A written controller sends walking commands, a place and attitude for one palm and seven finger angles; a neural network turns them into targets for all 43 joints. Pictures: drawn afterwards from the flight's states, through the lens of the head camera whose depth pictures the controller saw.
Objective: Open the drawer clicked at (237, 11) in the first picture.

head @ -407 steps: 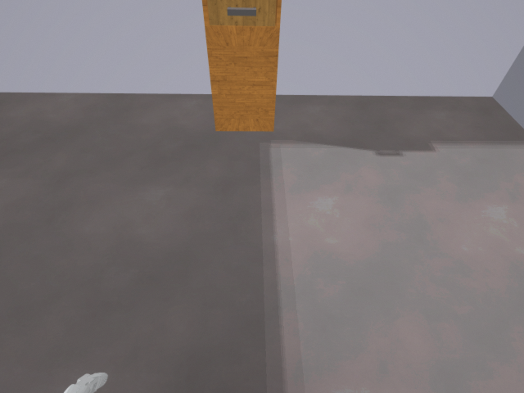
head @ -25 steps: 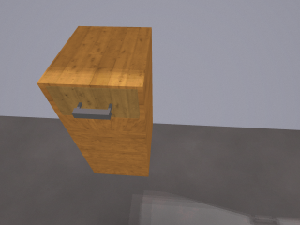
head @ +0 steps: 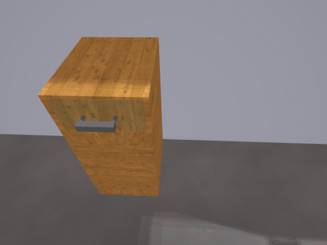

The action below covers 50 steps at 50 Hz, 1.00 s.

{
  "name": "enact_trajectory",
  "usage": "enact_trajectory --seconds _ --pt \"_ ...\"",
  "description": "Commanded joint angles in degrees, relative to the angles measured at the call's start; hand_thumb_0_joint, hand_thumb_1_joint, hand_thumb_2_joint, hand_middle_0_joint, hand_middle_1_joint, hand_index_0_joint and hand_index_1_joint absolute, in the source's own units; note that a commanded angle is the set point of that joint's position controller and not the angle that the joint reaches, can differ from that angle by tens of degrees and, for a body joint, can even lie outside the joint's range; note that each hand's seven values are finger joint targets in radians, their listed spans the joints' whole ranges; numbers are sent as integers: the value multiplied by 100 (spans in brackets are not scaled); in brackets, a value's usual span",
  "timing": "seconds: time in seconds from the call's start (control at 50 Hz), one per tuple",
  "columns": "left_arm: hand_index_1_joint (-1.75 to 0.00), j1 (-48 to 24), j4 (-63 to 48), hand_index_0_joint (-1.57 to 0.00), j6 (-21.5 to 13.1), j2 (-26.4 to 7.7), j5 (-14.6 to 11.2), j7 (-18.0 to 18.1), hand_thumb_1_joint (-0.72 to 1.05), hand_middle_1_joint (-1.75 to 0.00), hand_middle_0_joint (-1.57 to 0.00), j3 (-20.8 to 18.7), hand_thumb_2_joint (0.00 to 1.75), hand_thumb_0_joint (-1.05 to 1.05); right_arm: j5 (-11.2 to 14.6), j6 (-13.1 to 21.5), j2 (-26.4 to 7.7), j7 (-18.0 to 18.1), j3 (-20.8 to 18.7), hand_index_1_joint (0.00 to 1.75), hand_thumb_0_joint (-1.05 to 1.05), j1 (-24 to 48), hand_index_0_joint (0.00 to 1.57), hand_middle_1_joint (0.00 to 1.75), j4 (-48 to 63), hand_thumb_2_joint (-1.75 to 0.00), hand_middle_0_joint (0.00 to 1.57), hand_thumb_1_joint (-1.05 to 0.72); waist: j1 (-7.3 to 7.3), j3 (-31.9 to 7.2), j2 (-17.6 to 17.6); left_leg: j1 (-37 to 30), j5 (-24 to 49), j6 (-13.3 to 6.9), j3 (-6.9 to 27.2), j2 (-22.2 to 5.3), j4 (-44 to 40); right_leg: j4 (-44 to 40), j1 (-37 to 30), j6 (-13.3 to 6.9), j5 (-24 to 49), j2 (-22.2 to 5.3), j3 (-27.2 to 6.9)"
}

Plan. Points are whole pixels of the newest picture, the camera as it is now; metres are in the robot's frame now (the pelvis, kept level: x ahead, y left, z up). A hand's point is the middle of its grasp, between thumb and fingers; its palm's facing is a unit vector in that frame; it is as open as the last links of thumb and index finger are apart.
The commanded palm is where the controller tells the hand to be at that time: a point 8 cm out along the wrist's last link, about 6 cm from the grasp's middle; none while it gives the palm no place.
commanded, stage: come to a stop and stand still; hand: left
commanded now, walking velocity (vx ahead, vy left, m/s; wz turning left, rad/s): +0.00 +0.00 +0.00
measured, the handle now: (97, 122) +0.52 +0.28 -0.04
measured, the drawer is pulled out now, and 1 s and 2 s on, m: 0.00 0.00 0.00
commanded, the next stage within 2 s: look again from close up in 0.08 s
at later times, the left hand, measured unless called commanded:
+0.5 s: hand out of the picture +0.00 +0.20 -0.17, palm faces +0.01 -0.98 -0.19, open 7.4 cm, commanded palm none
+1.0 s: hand (70, 230) +0.17 +0.25 -0.06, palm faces -0.05 -0.72 -0.70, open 7.5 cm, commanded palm +0.12 +0.25 -0.04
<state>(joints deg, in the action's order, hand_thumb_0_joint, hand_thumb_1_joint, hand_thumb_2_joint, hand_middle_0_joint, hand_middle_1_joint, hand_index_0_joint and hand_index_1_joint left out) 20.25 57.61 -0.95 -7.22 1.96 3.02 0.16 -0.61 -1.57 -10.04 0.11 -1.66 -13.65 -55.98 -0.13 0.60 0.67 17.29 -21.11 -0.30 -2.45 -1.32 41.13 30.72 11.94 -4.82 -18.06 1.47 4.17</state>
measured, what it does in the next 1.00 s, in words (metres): steps on the spot: left foot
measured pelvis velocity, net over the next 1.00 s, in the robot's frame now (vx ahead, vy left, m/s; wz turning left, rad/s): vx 0.00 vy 0.04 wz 0.01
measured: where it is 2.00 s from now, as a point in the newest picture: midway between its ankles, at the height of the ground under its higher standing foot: outside the picture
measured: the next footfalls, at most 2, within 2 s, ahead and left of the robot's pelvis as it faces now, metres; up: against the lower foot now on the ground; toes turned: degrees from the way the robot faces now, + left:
left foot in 0.06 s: +0.03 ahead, +0.13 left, +0.00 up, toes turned -9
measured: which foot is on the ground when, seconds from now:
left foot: up 0.00-0.04, down 0.06-1.00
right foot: down 0.00-1.00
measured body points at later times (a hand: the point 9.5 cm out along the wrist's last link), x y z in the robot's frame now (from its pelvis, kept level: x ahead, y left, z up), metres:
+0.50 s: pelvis +0.00 +0.03 +0.00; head +0.00 +0.03 +0.45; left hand +0.00 +0.25 -0.15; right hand -0.02 -0.18 -0.16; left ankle -0.02 +0.12 -0.74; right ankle -0.01 -0.06 -0.74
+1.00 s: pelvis +0.00 +0.04 -0.01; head +0.01 +0.00 +0.44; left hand +0.17 +0.28 -0.01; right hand +0.10 -0.22 -0.13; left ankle -0.01 +0.12 -0.73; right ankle -0.01 -0.06 -0.74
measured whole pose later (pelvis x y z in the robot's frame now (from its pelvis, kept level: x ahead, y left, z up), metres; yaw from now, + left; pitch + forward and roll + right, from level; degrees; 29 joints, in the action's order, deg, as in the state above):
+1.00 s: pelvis +0.00 +0.04 -0.01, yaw +0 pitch +3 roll +1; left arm 23.8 7.8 7.4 -16.4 19.0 15.0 5.9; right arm 1.2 14.2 -15.1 4.0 -0.6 -17.1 -47.1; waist 0.4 -3.1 3.5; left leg 17.0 -18.3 -3.0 -4.9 2.8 32.3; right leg 36.1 18.7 -1.2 -20.3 -1.8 3.2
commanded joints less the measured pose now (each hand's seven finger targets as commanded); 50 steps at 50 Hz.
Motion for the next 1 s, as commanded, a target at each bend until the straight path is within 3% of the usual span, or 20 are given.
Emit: enact_trajectory --seconds 0.0,0.02,0.06,0.08,0.1,0.14,0.24,0.42,0.76,0.78,0.8,0.82,0.84,0.86,0.88,0.9,0.92,0.94,0.96,0.98 --pt "-30 -22 -373 -20 -77 -913 -89 11 90 -30 -20 -137 90 0 12 143 -137 59 43 30 0 -326 20 30 108 -90 20 -90 133 297 -546 -598 509 -50 -27 42 -1319 -1066 508 -153 982 -1038 -1104" --pt "-30 -18 -363 -20 -62 -838 -115 5 90 -30 -20 -119 90 0 8 176 -215 74 53 30 0 -433 20 30 41 -90 20 -90 140 312 -291 -711 651 -99 133 -96 -1594 -989 564 -49 643 -912 -1056" --pt "-30 91 -311 -20 -47 -667 -144 -18 90 -30 -20 -88 90 0 -41 241 -419 103 76 30 0 -441 20 30 -35 -90 20 -90 -19 294 255 -567 1305 -316 584 -597 -1742 -889 445 145 509 -608 -855" --pt "-30 109 -288 -20 -85 -676 -137 -19 90 -30 -20 -99 90 0 -54 246 -439 130 88 30 0 -471 20 30 -55 -90 20 -90 -22 159 62 -516 1497 -315 519 -607 -1584 -895 187 165 913 -604 -881" --pt "-30 -19 -216 -20 -49 -767 -154 -32 90 -30 -20 -101 90 0 -51 256 -387 130 113 30 0 -373 20 30 -136 -90 20 -90 -16 130 653 -430 1455 -280 563 -555 -1788 -801 -23 147 939 -664 -768" --pt "-30 4 -172 -20 -25 -817 -145 -53 90 -30 -20 -95 90 0 -43 251 -403 134 154 30 0 -344 20 30 -168 -90 20 -90 -74 214 657 -162 1110 -273 571 -567 -1945 -811 -256 165 785 -602 -712" --pt "-30 -80 -30 -20 -35 -816 -146 -89 90 -30 -20 -40 90 0 -43 234 -422 130 204 30 0 -452 20 30 -307 -90 20 -90 -10 483 -17 -150 545 -215 500 -454 -2079 -1109 -39 144 233 -672 -847" --pt "-30 62 172 -20 -73 -714 -156 -85 90 -30 -20 -15 90 0 -23 314 -429 146 252 30 0 -655 20 30 -573 -90 20 -90 -34 213 -56 -361 993 -262 506 -493 -2132 -915 -268 165 810 -694 -762" --pt "-30 290 462 -20 -66 -509 -137 -38 90 -30 -20 10 90 0 -2 344 -286 207 269 30 0 -751 20 30 -839 -90 20 -90 -3 360 18 -652 1788 -306 440 -506 -2056 -789 -218 196 1400 -709 -680" --pt "-30 543 644 -20 -187 -721 -46 173 90 -30 -20 -18 90 0 68 392 -466 161 205 30 0 -181 20 30 -386 -90 20 -90 -162 687 -199 -145 2650 -86 297 -522 -920 -789 97 373 3733 -1030 -927" --pt "-32 -3784 -8282 -20 -1048 -2157 462 208 88 -32 -20 372 89 0 393 1233 -1411 376 99 30 0 -378 20 30 1712 -90 20 -90 398 -2210 1620 -1769 3596 -249 337 -32 -1746 -162 -347 189 2814 -351 -1022" --pt "-33 -1663 -6574 -20 -474 -1852 636 647 85 -33 -20 109 88 0 336 1813 -895 612 157 30 0 201 20 30 1311 -90 20 -90 7 -1952 2299 -2285 4697 -70 414 -342 -1905 287 198 133 952 -231 -478" --pt "-34 -1350 -6346 -21 -64 -1467 378 970 83 -34 -21 65 87 0 345 1977 -909 628 -41 30 0 48 20 30 865 -90 20 -90 95 -1534 1858 -1756 4219 137 416 -368 -1879 512 652 266 149 -201 -214" --pt "-36 396 -5134 -21 578 -372 572 1012 81 -36 -21 695 86 0 413 1971 -604 597 8 30 0 -39 20 30 907 -90 20 -90 115 -957 1025 -1259 3667 30 519 -376 -1947 541 952 320 -101 -191 -90" --pt "-37 -470 -6332 -21 570 -348 726 1004 78 -37 -21 978 85 0 449 2003 -706 515 8 30 0 164 20 30 1467 -90 20 -90 112 -397 529 -839 3152 -27 586 -332 -1816 322 947 330 194 -243 -48" --pt "-39 -302 -6520 -21 528 -565 1246 1054 76 -39 -21 963 84 0 359 2063 -985 502 -56 30 0 268 20 30 1588 -90 20 -90 109 -733 247 -752 2717 -72 509 -256 -1502 97 1004 270 534 -180 -153" --pt "-40 -231 -6607 -21 481 -652 1766 1172 74 -40 -21 1148 83 0 213 2071 -1125 457 -5 30 0 380 20 30 1792 -90 20 -90 225 -504 17 -413 2445 -100 595 -120 -1255 60 1210 198 727 -144 -219" --pt "-42 -93 -6529 -21 531 -616 2215 1278 71 -42 -21 1272 82 0 136 1985 -1169 386 -22 30 0 395 20 30 2052 -90 20 -90 257 -590 -241 -237 2482 -161 656 -25 -1013 148 1337 163 854 -124 -273" --pt "-43 -193 -6277 -22 574 -744 2850 1424 69 -43 -22 1223 81 0 5 1810 -1192 326 -76 30 0 307 20 30 2101 -90 20 -90 334 -658 -808 -83 2454 -148 687 2 -791 252 1618 163 740 -45 -246" --pt "-45 331 -5895 -22 642 -452 3321 1552 67 -45 -22 1358 80 0 -95 1620 -1195 244 -163 30 0 524 20 30 2371 -90 20 -90 180 -547 -1131 68 2104 -128 633 52 -687 221 1777 173 359 -30 -231"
